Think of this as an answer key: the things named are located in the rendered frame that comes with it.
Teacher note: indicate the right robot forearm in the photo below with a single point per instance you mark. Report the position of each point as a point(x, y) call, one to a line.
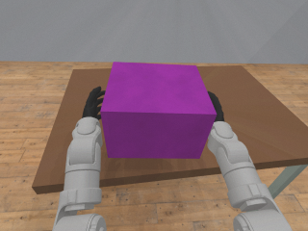
point(245, 189)

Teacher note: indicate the robot right hand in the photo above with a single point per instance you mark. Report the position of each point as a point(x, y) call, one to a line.
point(217, 106)

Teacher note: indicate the robot left hand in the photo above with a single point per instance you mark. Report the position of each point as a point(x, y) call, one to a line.
point(91, 109)

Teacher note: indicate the carton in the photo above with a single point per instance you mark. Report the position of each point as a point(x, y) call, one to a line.
point(156, 111)

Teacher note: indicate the robot right upper arm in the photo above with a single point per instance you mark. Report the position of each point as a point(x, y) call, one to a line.
point(261, 220)

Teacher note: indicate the robot left upper arm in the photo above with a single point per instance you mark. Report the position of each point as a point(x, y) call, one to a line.
point(85, 222)

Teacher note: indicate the table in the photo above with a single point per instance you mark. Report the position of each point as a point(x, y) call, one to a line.
point(273, 135)

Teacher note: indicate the left robot forearm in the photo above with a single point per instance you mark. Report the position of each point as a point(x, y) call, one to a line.
point(82, 170)

